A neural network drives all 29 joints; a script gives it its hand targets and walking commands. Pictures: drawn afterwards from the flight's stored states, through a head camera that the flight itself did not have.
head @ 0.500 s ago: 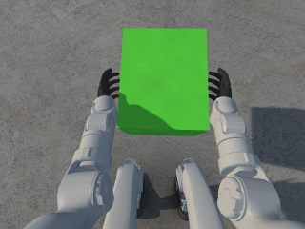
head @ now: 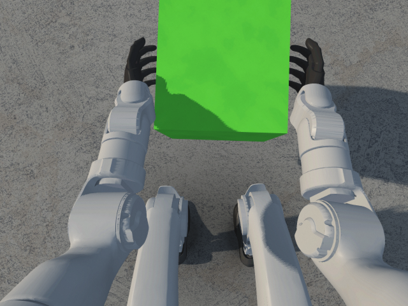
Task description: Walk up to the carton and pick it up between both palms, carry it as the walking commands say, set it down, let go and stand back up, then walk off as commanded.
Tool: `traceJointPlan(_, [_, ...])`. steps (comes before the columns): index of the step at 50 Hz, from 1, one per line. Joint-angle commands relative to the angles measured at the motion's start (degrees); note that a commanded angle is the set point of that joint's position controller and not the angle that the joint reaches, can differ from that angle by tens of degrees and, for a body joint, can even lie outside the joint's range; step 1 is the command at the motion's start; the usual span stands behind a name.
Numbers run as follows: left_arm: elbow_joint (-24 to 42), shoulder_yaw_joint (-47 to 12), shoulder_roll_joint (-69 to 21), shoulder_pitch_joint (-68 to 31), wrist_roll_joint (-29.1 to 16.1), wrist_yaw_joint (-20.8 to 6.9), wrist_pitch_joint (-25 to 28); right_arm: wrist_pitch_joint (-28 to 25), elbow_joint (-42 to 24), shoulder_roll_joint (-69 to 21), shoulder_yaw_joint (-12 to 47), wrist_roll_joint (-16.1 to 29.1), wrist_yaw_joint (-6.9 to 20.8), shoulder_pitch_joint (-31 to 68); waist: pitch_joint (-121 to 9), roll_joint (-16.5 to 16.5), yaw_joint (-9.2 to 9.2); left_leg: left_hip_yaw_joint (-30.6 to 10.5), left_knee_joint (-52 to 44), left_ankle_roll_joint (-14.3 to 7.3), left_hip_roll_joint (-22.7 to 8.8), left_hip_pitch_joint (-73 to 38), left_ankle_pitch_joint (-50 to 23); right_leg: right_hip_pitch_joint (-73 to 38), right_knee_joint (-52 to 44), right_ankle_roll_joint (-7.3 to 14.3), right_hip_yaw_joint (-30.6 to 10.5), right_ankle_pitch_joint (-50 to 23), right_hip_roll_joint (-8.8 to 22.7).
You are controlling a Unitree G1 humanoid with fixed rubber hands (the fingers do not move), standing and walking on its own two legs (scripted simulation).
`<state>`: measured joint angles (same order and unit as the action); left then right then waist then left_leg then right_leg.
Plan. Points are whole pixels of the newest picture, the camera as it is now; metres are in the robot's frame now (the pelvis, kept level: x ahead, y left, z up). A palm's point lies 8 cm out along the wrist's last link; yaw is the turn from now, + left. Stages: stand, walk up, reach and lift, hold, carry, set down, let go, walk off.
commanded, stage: set down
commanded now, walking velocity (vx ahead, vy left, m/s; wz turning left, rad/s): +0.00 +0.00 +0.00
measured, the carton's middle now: (220, 70) +0.55 -0.03 -0.18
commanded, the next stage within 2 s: none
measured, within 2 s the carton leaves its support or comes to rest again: neither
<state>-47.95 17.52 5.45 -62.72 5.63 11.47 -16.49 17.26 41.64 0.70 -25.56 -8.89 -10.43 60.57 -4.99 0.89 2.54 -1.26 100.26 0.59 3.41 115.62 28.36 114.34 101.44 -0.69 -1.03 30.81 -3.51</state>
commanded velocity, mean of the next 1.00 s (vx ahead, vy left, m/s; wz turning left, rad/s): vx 0.00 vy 0.00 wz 0.00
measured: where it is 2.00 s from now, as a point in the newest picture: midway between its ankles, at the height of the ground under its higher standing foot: (212, 243)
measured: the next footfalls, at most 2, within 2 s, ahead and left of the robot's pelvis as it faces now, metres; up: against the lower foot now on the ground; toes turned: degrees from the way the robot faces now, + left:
none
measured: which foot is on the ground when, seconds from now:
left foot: down 0.00-1.00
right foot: down 0.00-1.00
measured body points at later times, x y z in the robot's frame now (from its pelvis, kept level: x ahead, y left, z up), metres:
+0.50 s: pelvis -0.02 -0.01 -0.05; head +0.36 -0.02 +0.18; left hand +0.54 +0.13 -0.23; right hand +0.52 -0.18 -0.22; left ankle +0.11 +0.11 -0.46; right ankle +0.09 -0.11 -0.46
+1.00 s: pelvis -0.02 +0.00 -0.10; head +0.36 -0.01 +0.13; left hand +0.57 +0.14 -0.28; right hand +0.54 -0.18 -0.28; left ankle +0.11 +0.11 -0.46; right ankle +0.09 -0.11 -0.46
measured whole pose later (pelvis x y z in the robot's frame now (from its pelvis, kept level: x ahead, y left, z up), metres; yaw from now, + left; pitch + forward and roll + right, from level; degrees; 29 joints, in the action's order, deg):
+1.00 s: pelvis -0.02 +0.00 -0.10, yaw +0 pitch +32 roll -1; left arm -61.9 5.4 20.2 -91.0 -8.1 11.3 -14.0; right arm 15.9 51.8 14.2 -16.1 1.9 -7.7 85.5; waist 30.1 0.7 2.9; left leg -0.4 121.6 0.3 3.9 121.1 32.1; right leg 119.3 122.7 -1.5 -0.6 35.1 -4.2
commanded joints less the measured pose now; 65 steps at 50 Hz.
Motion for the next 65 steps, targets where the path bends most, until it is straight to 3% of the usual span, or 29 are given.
traceJointPlan(1, [11.9,-25.1,-52.1,-44.7,-8.1,-18.1,3.7,-2.4,-5.4,-49.9,29.7,9.8,19.8,41.6,-72.7,2.5,0.85,2.1,-5.2,0.6,6.6,-39.0,-19.4,-30.6,-6.8,-1.1,3.2,-21.0,-5.9])
traceJointPlan(4, [12.1,-25.3,-52.1,-47.8,-8.8,-18.7,3.5,-2.5,-6.6,-49.0,29.8,9.6,19.7,45.3,-70.0,2.3,0.43,2.7,-4.3,0.4,6.7,-34.6,-16.7,-29.7,-5.4,-0.8,2.9,-19.3,-5.8])
traceJointPlan(6, [11.1,-24.6,-52.1,-47.2,-8.9,-18.6,3.5,-2.0,-3.9,-48.0,28.8,8.0,19.6,42.2,-70.7,2.5,1.99,2.7,-3.2,0.8,6.5,-35.0,-16.1,-29.9,-5.2,-0.6,3.1,-18.8,-5.9])
traceJointPlan(9, [9.8,-23.3,-50.3,-47.4,-8.5,-19.3,3.5,-2.0,-5.5,-47.8,31.2,9.6,19.8,46.9,-70.5,-0.6,-0.95,3.6,-1.2,0.1,6.4,-30.8,-16.2,-31.8,-3.9,-1.2,2.5,-19.8,-5.8])
traceJointPlan(13, [11.4,-26.8,-51.0,-49.8,-11.0,-19.9,3.5,-2.9,-8.7,-45.1,32.2,10.7,19.7,49.2,-76.8,0.5,1.58,3.4,0.8,0.6,6.6,-33.6,-19.4,-33.6,-1.0,-1.0,3.7,-23.6,-5.6])
traceJointPlan(14, [13.5,-27.8,-49.9,-51.5,-11.1,-19.7,3.8,-2.6,-9.2,-46.9,33.6,12.2,19.6,49.2,-82.2,1.3,0.03,4.1,1.8,0.4,6.1,-36.4,-19.0,-36.5,-0.4,-0.8,3.0,-23.7,-5.3])
traceJointPlan(15, [14.4,-28.3,-48.5,-53.3,-12.5,-19.6,4.0,-2.3,-7.7,-46.5,34.1,11.9,19.3,49.1,-82.3,-1.3,1.83,3.7,2.6,0.2,6.0,-35.1,-18.3,-36.7,0.2,-1.0,3.5,-23.4,-5.3])
traceJointPlan(19, [16.1,-31.4,-47.7,-54.9,-14.1,-19.2,3.3,-2.9,-17.9,-44.1,41.4,17.7,18.6,59.2,-97.2,-0.9,-2.28,5.4,6.4,-0.3,5.7,-42.8,-21.4,-46.3,3.3,-0.8,2.5,-26.3,-4.7])
traceJointPlan(21, [18.4,-32.0,-44.8,-59.4,-15.1,-19.2,3.0,-1.5,-12.1,-44.0,41.7,18.3,18.4,57.1,-97.3,-1.2,-1.52,6.1,7.2,-0.4,5.1,-43.8,-20.9,-47.2,4.0,-0.5,3.1,-26.4,-4.4])
traceJointPlan(24, [26.5,-35.3,-43.0,-64.8,-18.3,-18.3,3.8,-1.9,-20.2,-40.5,43.1,21.2,16.6,60.7,-102.8,0.2,1.1,5.1,8.7,-0.7,5.1,-48.6,-29.2,-51.0,5.7,-0.5,3.5,-35.8,-4.6])
traceJointPlan(28, [20.2,-33.4,-41.6,-66.8,-18.8,-16.9,3.6,-2.5,-16.4,-38.4,41.6,21.9,15.4,66.5,-93.6,-0.2,-1.71,4.8,8.7,-1.0,4.5,-44.4,-22.3,-44.7,5.9,-0.2,2.9,-26.2,-3.8])
traceJointPlan(31, [16.9,-31.4,-40.2,-68.4,-18.3,-16.8,5.5,-3.8,-10.8,-38.7,39.3,21.8,15.0,66.3,-87.6,0.4,-1.98,4.9,10.2,-1.2,4.1,-39.3,-20.1,-43.0,6.5,0.0,2.5,-25.2,-3.3])
traceJointPlan(32, [15.9,-30.5,-39.0,-69.4,-18.6,-17.0,6.0,-4.0,-8.8,-38.5,37.6,21.4,15.0,66.7,-82.1,-0.3,-1.85,4.4,9.9,-1.5,3.9,-37.5,-18.1,-39.8,6.8,0.0,2.6,-22.8,-3.3])
traceJointPlan(33, [12.6,-29.5,-39.6,-69.1,-18.4,-17.3,6.1,-4.1,-3.4,-36.8,34.7,18.5,15.6,62.1,-76.2,-0.1,1.35,3.9,10.1,-1.1,3.9,-35.6,-17.3,-36.2,6.5,0.1,3.1,-21.7,-3.2])
traceJointPlan(34, [7.3,-27.7,-40.7,-66.3,-17.2,-18.1,5.9,-4.4,-1.2,-37.3,32.7,17.7,15.8,62.6,-69.6,0.2,0.38,4.2,10.0,-1.3,3.6,-32.2,-13.9,-33.7,5.8,0.4,2.6,-18.2,-2.8])
traceJointPlan(35, [5.8,-26.4,-41.2,-66.4,-16.5,-18.8,6.1,-4.4,2.6,-36.7,29.6,15.7,16.3,60.1,-64.0,1.1,2.05,4.4,10.1,-1.1,3.7,-29.9,-11.0,-31.0,5.5,0.7,2.6,-15.6,-2.9])
traceJointPlan(40, [0.3,-22.1,-38.5,-64.4,-14.3,-19.8,5.8,-4.8,-0.1,-34.9,27.8,14.6,18.0,64.5,-60.1,2.1,-0.38,4.6,11.9,-1.4,3.6,-30.1,-11.5,-30.4,7.5,0.6,2.6,-15.4,-2.6])
traceJointPlan(43, [6.9,-24.3,-38.1,-71.4,-18.2,-19.0,6.9,-4.7,-1.9,-35.1,29.6,16.3,18.1,65.7,-67.5,0.1,1.73,4.2,13.8,-1.3,3.8,-34.6,-16.4,-33.7,9.8,0.7,3.3,-19.7,-2.7])
traceJointPlan(44, [2.7,-25.0,-38.9,-68.9,-18.4,-19.0,6.1,-5.2,-2.9,-33.5,30.0,16.4,18.2,67.6,-65.6,0.8,2.39,3.2,13.4,-1.6,3.8,-36.4,-16.4,-30.9,10.3,0.8,3.8,-19.2,-2.4])
traceJointPlan(46, [6.5,-26.1,-39.3,-71.0,-19.4,-18.6,6.6,-5.8,-6.3,-32.2,31.1,18.6,18.3,69.7,-69.1,2.9,2.04,2.8,14.8,-1.6,3.8,-40.0,-19.8,-29.8,11.5,1.1,4.2,-20.6,-2.6])
traceJointPlan(47, [6.1,-26.0,-39.2,-71.1,-20.3,-18.1,6.7,-5.7,-7.0,-33.5,31.9,19.2,18.4,70.3,-71.2,0.3,2.86,2.7,15.1,-2.1,4.2,-42.1,-21.3,-30.4,11.7,0.6,4.8,-21.7,-2.4])
traceJointPlan(50, [5.5,-26.2,-36.7,-70.4,-20.2,-18.0,7.7,-5.9,-2.5,-33.9,30.1,18.4,18.5,64.8,-63.5,1.3,2.8,2.4,16.2,-2.1,4.0,-38.3,-22.2,-27.3,12.7,0.5,4.3,-23.0,-2.6])
traceJointPlan(52, [5.3,-26.3,-37.6,-69.0,-20.1,-18.2,8.4,-6.7,-3.1,-32.1,30.4,18.6,18.4,65.2,-62.5,3.0,1.17,3.0,17.6,-1.8,4.2,-35.8,-23.2,-26.9,13.9,0.9,3.7,-24.0,-2.9])
traceJointPlan(54, [8.8,-29.0,-35.5,-73.5,-22.5,-17.2,9.1,-7.2,-4.3,-30.8,31.0,19.5,17.8,66.3,-66.5,3.9,3.98,2.5,18.9,-1.6,4.2,-39.3,-26.5,-28.2,15.2,1.0,4.4,-27.4,-3.0])
traceJointPlan(55, [5.0,-27.7,-36.1,-71.5,-22.0,-17.1,8.9,-7.0,-2.1,-30.8,31.3,19.2,17.7,66.2,-62.4,2.6,3.31,2.6,18.8,-1.8,4.1,-37.7,-25.0,-27.5,15.0,0.8,4.1,-25.5,-2.4])
traceJointPlan(56, [8.7,-27.9,-35.9,-72.8,-22.5,-16.9,9.6,-7.3,-1.7,-30.7,31.3,19.7,17.7,65.7,-62.3,3.6,3.02,2.4,19.5,-1.6,4.2,-36.5,-25.2,-28.2,15.6,1.1,3.1,-26.7,-2.7])
traceJointPlan(57, [8.9,-28.9,-35.3,-73.8,-23.4,-16.7,9.9,-8.1,-6.7,-30.1,32.7,20.2,17.3,68.8,-66.5,2.3,3.89,1.9,20.4,-2.1,4.2,-38.9,-28.2,-29.1,16.4,0.8,3.7,-29.6,-2.7])
traceJointPlan(59, [6.3,-30.0,-34.6,-71.9,-23.3,-16.0,9.6,-8.0,-3.4,-30.0,33.9,22.2,17.2,67.4,-65.0,3.7,2.02,2.6,20.3,-1.7,4.0,-39.6,-27.8,-28.7,17.1,0.9,3.7,-28.9,-2.7])
traceJointPlan(65, [5.9,-29.6,-36.5,-70.6,-24.4,-16.5,10.3,-8.5,-2.3,-31.2,32.7,21.4,16.7,66.4,-61.2,2.1,3.89,2.7,20.8,-1.9,4.4,-36.2,-26.7,-29.8,17.1,0.9,4.1,-29.5,-3.2])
